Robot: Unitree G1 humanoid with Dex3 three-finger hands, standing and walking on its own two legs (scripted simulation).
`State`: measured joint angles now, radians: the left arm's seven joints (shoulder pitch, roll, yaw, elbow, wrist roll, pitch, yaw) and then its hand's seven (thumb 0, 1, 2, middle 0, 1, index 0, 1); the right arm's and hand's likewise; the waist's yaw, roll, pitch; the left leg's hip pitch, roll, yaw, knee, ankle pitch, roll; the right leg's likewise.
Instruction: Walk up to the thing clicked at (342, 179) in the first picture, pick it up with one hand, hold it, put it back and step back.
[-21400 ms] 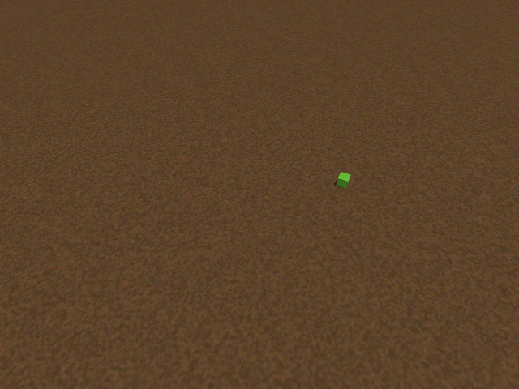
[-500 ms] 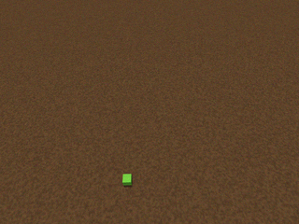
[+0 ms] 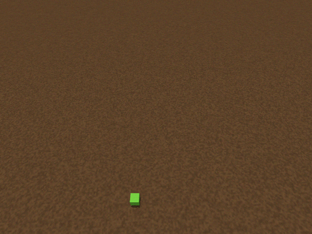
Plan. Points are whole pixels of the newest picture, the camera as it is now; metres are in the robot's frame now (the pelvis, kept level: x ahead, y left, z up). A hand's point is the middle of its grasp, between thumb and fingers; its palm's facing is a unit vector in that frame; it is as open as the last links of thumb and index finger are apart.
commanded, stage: stand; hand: left
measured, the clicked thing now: (135, 199) +0.49 +0.16 -0.75
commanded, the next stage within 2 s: walk up in 0.66 s
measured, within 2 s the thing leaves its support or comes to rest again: neither
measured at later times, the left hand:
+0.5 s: hand out of the picture +0.09 +0.25 -0.15, palm faces -0.04 -0.94 -0.35, open 7.3 cm
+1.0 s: hand out of the picture +0.09 +0.30 -0.19, palm faces -0.04 -0.92 -0.39, open 7.3 cm
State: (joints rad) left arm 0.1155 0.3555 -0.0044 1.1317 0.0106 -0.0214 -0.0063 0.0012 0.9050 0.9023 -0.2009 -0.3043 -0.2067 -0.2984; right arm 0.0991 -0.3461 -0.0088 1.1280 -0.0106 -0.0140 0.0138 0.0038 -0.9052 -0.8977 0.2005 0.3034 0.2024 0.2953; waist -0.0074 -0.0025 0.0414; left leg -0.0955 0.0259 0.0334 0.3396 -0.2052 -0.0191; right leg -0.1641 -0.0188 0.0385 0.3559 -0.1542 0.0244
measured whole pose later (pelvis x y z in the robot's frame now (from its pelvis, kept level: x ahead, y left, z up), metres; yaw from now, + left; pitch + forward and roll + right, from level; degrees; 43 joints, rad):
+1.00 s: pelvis -0.06 +0.03 -0.03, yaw +1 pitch -2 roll +0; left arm -0.01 0.42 0.05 0.93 0.02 0.07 0.02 0.00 0.90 0.90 -0.20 -0.30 -0.21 -0.30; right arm 0.11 -0.40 -0.07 0.97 -0.02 0.03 0.01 0.00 -0.91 -0.90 0.20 0.30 0.20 0.30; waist -0.02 -0.05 0.19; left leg -0.30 -0.03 -0.01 0.71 -0.39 0.03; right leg -0.46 -0.02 0.10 0.77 -0.32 -0.01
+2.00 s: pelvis -0.32 -0.01 -0.03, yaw -3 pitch -3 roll -1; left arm 0.25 0.40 0.08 0.93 0.03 0.03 -0.01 0.00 0.91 0.90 -0.20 -0.30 -0.21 -0.30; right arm 0.16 -0.39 -0.04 0.84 -0.05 0.01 0.00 0.00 -0.90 -0.90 0.20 0.30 0.21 0.30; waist 0.01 -0.01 0.10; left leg -0.38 0.07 0.01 0.66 -0.25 0.01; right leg -0.16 0.03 0.05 0.58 -0.40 -0.01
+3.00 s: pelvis -0.30 -0.01 -0.01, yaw +2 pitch -2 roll -1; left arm 0.09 0.37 0.04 1.06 0.01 -0.02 0.00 0.00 0.90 0.90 -0.20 -0.30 -0.21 -0.30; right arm 0.09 -0.33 -0.01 1.05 -0.01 -0.02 0.00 0.00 -0.90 -0.90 0.20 0.30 0.20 0.30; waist 0.02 -0.02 0.07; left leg -0.22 -0.01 -0.07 0.51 -0.26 0.00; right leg -0.10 -0.02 -0.04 0.44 -0.31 0.02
